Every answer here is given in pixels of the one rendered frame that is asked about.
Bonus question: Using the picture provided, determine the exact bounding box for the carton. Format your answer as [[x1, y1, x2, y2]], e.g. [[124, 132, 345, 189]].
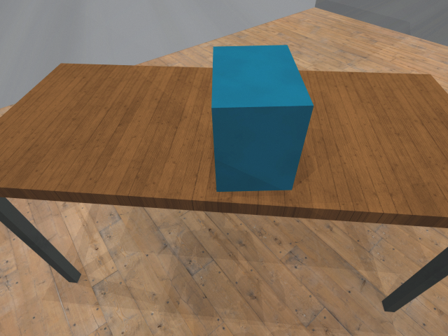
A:
[[211, 45, 314, 192]]

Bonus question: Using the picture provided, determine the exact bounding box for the table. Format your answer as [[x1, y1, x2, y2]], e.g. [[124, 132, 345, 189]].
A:
[[0, 63, 448, 312]]

